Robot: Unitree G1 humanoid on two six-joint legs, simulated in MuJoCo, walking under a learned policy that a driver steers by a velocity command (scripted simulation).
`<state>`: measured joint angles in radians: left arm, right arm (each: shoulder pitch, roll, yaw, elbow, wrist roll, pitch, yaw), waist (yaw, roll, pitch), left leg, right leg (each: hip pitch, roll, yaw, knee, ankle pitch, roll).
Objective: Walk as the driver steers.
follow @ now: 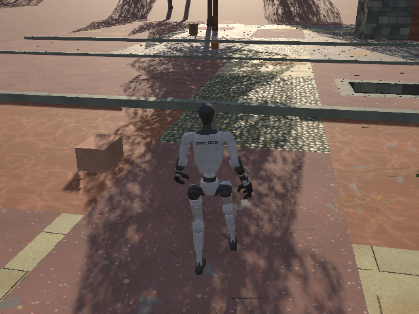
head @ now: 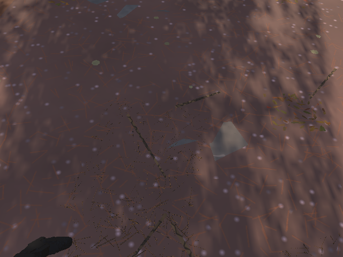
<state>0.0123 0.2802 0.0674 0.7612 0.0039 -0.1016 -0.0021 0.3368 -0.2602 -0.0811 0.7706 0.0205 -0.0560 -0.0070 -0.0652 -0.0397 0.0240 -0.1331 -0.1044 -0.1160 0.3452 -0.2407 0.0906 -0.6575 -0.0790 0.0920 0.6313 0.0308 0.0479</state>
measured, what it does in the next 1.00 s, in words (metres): walks ahead: right foot, then left foot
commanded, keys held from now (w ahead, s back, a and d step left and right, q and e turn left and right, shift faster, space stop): w+q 0.28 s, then q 0.08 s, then e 0.64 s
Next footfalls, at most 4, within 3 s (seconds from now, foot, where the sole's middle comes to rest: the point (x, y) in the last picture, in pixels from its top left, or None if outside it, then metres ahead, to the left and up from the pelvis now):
0.14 right None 0.27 -0.14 -0.78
0.58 left None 0.41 0.15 -0.78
0.96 right None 0.38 -0.11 -0.78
1.46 left None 0.43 0.11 -0.78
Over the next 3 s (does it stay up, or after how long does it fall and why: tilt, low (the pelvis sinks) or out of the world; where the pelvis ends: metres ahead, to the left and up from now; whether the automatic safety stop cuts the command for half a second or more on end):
stays up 0.35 -0.02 -0.01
